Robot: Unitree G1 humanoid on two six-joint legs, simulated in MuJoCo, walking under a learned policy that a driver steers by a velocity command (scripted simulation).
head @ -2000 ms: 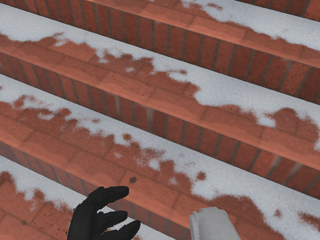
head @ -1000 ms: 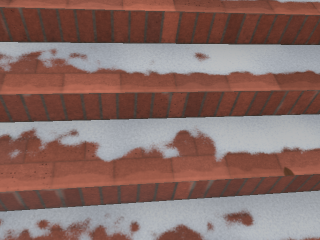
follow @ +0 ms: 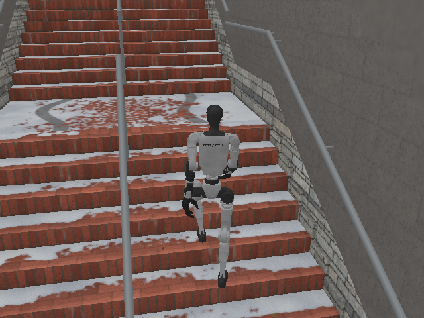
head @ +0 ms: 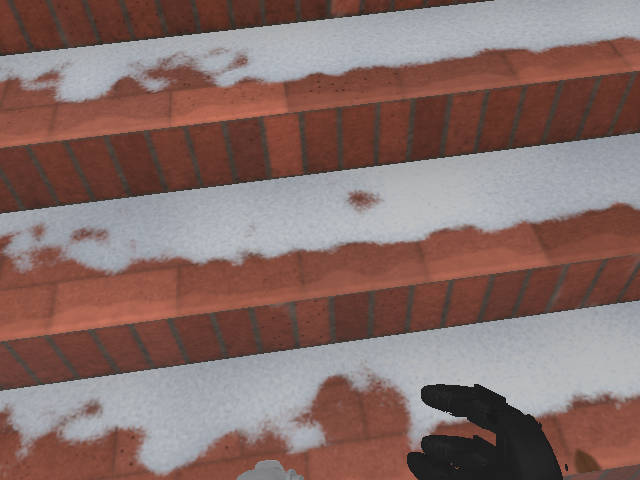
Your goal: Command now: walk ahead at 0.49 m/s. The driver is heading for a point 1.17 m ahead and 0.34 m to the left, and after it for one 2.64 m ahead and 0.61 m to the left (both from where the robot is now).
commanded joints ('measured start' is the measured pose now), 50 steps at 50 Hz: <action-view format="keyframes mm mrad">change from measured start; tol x64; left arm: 1 -12 298 58 -73 -25 -21 2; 19 -768 -4 -44 -627 27 63 -22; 50 -164 374 87 -143 -41 -33 2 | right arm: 1 306 -127 -60 43 13 -11 -28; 50 358 -160 -71 27 -32 -3 -17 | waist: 1 -238 -198 -181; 50 -222 -225 -342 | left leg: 1 683 -136 42 -316 -33 42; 4 1054 248 -1089 -1112 -224 213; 19 928 119 -243 -1325 291 -8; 25 1143 215 -136 -962 1872 35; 28 512 -167 -208 132 296 -93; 37 -121 -105 -296 798 265 -16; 50 629 -189 26 -409 -80 50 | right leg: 1 -145 -253 70 386 1782 -126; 4 -774 125 162 1519 211 -20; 11 -1315 24 270 2027 128 -108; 24 -649 82 -178 1059 -137 -118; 30 -332 -357 862 134 -533 -238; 43 -412 -176 -37 -23 54 -29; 50 26 -307 -150 515 1761 -108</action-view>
